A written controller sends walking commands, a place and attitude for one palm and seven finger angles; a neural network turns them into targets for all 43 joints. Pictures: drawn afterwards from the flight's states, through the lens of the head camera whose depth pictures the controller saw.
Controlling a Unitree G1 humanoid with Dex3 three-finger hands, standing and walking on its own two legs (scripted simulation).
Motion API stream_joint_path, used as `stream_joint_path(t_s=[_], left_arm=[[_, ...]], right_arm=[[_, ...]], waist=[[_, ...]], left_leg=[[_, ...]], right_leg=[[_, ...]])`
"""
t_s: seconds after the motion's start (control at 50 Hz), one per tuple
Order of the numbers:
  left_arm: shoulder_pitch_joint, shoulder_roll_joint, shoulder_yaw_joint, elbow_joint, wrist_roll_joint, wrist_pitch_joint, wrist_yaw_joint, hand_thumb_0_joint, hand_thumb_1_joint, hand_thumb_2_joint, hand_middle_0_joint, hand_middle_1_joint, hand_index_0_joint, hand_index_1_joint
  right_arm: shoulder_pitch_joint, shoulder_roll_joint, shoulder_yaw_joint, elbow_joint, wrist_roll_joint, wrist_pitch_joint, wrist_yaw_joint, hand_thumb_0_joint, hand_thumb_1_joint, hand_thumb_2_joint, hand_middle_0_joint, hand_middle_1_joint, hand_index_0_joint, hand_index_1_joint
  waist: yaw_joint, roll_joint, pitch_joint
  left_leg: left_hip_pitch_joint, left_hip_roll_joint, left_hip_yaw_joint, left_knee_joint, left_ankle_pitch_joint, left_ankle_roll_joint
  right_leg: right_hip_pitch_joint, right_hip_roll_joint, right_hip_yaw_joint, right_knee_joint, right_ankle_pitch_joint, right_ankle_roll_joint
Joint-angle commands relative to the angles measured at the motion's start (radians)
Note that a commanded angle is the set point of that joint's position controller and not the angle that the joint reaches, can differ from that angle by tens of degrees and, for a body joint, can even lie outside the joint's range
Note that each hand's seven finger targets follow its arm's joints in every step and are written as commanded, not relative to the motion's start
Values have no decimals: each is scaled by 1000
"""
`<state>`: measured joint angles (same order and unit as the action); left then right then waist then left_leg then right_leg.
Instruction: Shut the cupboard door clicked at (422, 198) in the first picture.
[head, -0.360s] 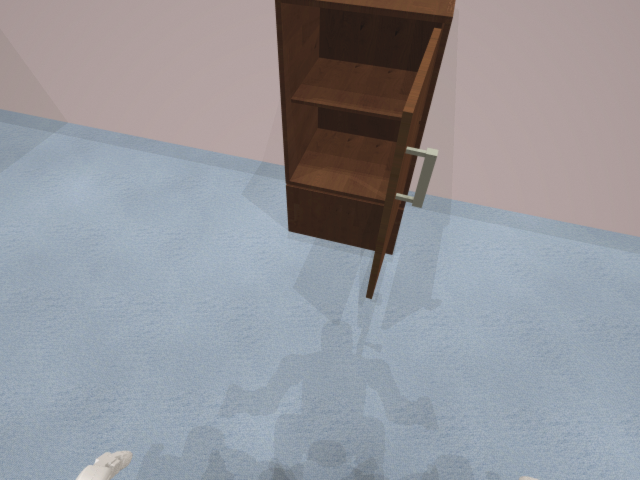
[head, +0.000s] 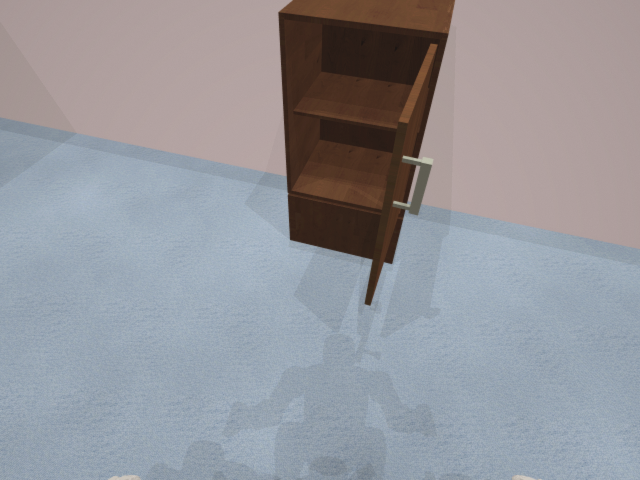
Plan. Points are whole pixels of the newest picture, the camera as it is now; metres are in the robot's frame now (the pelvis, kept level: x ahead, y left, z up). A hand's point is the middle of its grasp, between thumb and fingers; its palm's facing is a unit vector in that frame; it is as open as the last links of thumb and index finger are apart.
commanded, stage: stand and wait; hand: left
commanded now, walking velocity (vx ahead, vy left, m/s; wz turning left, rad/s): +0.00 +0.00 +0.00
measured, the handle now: (410, 185) +0.72 -0.15 -0.05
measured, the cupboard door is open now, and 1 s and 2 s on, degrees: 87 87 87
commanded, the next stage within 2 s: look at it before walking up in 0.54 s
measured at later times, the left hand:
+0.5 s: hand out of the picture +0.05 +0.23 -0.15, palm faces -0.03 -0.94 -0.34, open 7.4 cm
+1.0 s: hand out of the picture +0.06 +0.23 -0.15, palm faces -0.04 -0.94 -0.33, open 7.4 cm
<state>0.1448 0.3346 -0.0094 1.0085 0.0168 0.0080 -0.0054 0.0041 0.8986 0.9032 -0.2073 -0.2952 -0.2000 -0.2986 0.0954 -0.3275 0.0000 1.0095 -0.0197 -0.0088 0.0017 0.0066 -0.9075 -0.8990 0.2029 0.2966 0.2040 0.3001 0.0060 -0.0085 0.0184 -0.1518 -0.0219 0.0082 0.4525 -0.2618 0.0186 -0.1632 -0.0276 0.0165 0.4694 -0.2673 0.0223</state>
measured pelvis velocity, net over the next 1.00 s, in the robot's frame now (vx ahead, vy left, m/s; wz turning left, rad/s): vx -0.01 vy -0.02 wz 0.00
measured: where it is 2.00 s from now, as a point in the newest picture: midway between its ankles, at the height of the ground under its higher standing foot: outside the picture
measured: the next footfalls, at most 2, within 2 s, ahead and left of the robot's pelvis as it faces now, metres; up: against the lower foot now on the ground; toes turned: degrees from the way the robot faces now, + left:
none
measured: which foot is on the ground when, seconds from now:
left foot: down 0.00-1.00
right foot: down 0.00-1.00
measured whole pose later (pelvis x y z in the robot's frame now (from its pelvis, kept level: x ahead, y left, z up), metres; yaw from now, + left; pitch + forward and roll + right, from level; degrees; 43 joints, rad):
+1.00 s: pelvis -0.01 -0.02 +0.01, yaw +0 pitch -2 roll +0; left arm 0.14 0.34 0.00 1.09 0.02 -0.01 -0.01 0.00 0.90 0.90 -0.21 -0.30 -0.20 -0.30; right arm 0.12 -0.34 0.00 1.11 -0.01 -0.01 0.00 0.01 -0.91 -0.90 0.20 0.30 0.20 0.30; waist 0.00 0.00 0.03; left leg -0.14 0.01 0.00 0.38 -0.20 -0.01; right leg -0.15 0.00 0.01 0.40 -0.21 0.00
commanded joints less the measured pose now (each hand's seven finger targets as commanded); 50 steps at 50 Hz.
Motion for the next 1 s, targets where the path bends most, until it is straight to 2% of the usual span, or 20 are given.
stream_joint_path(t_s=[0.0, 0.2, 0.24, 0.34, 0.48, 0.74, 0.82, 0.86, 0.98], left_arm=[[-56, 206, 48, -58, -5, -24, 15, 0, 900, 900, -200, -300, -200, -300], [-48, 212, 44, -13, -6, -27, 12, 0, 900, 900, -200, -300, -200, -300], [-50, 213, 46, -8, -6, -28, 13, 0, 900, 900, -200, -300, -200, -300], [-46, 215, 45, 4, -6, -29, 13, 0, 900, 900, -200, -300, -200, -300], [-49, 213, 46, 11, -5, -31, 13, 0, 900, 900, -200, -300, -200, -300], [-49, 211, 46, 11, -5, -35, 14, 0, 900, 900, -200, -300, -200, -300], [-51, 212, 46, 13, -5, -38, 15, 0, 900, 900, -200, -300, -200, -300], [-50, 211, 45, 14, -6, -38, 15, 0, 900, 900, -200, -300, -200, -300], [-54, 212, 45, 15, -5, -37, 15, 0, 900, 900, -200, -300, -200, -300]], right_arm=[[-53, -213, -45, -54, 6, -28, -18, 0, -900, -900, 200, 300, 200, 300], [-30, -219, -39, -5, 9, -25, -15, 0, -900, -900, 200, 300, 200, 300], [-15, -218, -38, 5, 10, -25, -15, 0, -900, -900, 200, 300, 200, 300], [-11, -217, -37, 22, 10, -26, -13, 0, -900, -900, 200, 300, 200, 300], [-1, -213, -36, 36, 9, -24, -12, 0, -900, -900, 200, 300, 200, 300], [-6, -212, -35, 41, 10, -26, -13, 0, -900, -900, 200, 300, 200, 300], [-9, -214, -36, 39, 12, -27, -14, 0, -900, -900, 200, 300, 200, 300], [-12, -215, -36, 40, 11, -28, -15, 0, -900, -900, 200, 300, 200, 300], [-19, -217, -35, 40, 11, -26, -15, 0, -900, -900, 200, 300, 200, 300]], waist=[[-4, 23, -61], [-5, 1, -29], [-7, -10, -43], [-3, 4, -27], [-4, -9, -14], [-4, 6, -38], [-6, -7, -54], [-7, 8, -62], [-7, 6, -51]], left_leg=[[1, 124, -101, -96, 202, 25], [-13, 125, -108, -128, 96, 19], [-14, 126, -110, -129, 101, 17], [-23, 126, -113, -137, 84, 15], [-28, 124, -111, -138, 70, 10], [-6, 133, -108, -134, 127, 8], [11, 135, -107, -128, 170, 7], [20, 138, -102, -129, 184, 6], [21, 138, -103, -138, 178, 5]], right_leg=[[12, -85, 70, -79, 187, -49], [-12, -88, 96, -130, 83, -53], [0, -91, 96, -132, 79, -55], [-9, -92, 99, -143, 53, -54], [-28, -94, 112, -162, 13, -56], [-8, -92, 105, -152, 98, -55], [6, -92, 104, -145, 159, -56], [13, -95, 99, -142, 183, -56], [14, -92, 99, -148, 180, -54]])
